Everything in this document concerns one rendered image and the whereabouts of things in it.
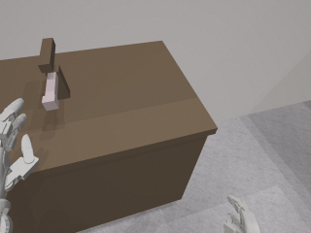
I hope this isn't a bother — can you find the robot right hand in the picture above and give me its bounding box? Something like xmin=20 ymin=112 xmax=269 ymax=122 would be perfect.
xmin=224 ymin=194 xmax=261 ymax=233

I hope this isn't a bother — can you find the robot left forearm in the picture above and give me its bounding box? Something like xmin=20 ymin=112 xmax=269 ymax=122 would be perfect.
xmin=0 ymin=198 xmax=14 ymax=233

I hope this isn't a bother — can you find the counter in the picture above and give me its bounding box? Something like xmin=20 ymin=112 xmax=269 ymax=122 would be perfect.
xmin=0 ymin=38 xmax=218 ymax=233

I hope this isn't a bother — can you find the tap lever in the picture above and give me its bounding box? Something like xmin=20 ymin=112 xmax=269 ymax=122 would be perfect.
xmin=42 ymin=72 xmax=59 ymax=111

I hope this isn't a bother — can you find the robot left hand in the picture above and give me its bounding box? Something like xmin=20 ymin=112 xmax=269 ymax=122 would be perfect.
xmin=0 ymin=98 xmax=39 ymax=199

